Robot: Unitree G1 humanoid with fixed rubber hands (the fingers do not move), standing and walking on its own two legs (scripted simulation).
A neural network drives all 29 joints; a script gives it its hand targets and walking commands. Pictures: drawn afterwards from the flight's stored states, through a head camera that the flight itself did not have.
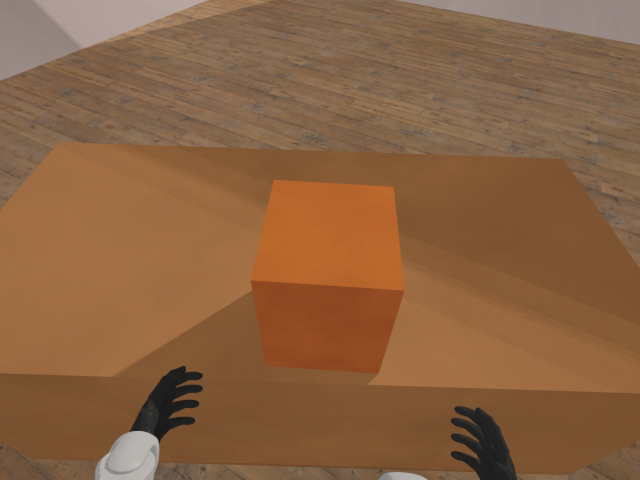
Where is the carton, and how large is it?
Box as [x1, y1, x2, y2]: [251, 180, 404, 373]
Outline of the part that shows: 274,180 251,276 251,285 265,365 378,373 404,290 393,187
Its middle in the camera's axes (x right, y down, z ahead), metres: +0.01 +0.08 +0.66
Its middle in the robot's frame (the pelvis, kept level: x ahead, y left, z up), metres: +0.43 +0.00 -0.06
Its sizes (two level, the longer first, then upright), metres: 0.210 0.200 0.250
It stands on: a pedestal, 0.57 m high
